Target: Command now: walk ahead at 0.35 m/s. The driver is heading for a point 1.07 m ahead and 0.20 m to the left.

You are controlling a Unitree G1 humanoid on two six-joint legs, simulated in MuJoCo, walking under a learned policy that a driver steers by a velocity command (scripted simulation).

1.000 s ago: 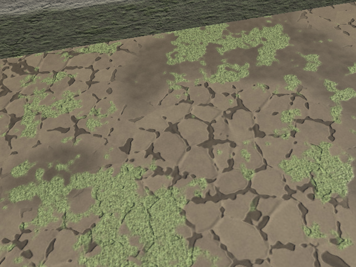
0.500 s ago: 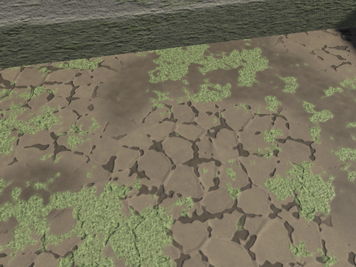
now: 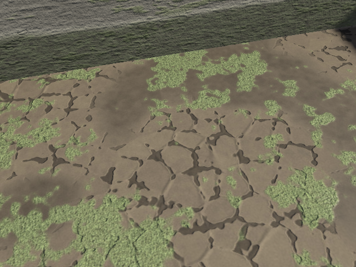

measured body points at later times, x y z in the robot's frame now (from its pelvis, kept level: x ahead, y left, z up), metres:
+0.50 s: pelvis +0.22 +0.01 -0.02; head +0.26 +0.01 +0.42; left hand +0.13 +0.26 -0.16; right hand +0.49 -0.17 -0.11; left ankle +0.35 +0.11 -0.74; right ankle +0.01 -0.11 -0.73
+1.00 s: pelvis +0.51 +0.05 -0.01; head +0.53 +0.07 +0.44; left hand +0.64 +0.35 -0.08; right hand +0.63 -0.21 -0.13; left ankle +0.35 +0.11 -0.74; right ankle +0.67 -0.01 -0.74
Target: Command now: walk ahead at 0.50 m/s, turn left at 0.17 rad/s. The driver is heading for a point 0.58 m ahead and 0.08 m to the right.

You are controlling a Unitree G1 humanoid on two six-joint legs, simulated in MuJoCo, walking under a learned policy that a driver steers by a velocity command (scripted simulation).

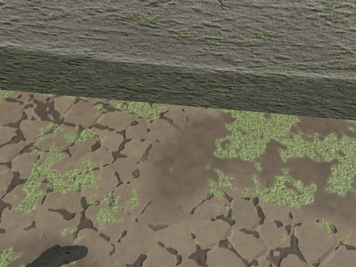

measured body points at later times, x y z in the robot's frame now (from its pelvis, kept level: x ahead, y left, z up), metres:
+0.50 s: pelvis +0.26 +0.02 +0.00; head +0.29 +0.02 +0.45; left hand +0.24 +0.30 -0.12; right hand +0.51 -0.20 -0.06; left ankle +0.39 +0.13 -0.72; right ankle +0.12 -0.12 -0.73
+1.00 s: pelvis +0.49 +0.01 +0.00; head +0.52 +0.00 +0.45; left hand +0.73 +0.20 -0.08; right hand +0.46 -0.28 -0.13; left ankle +0.39 +0.13 -0.73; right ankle +0.58 -0.12 -0.73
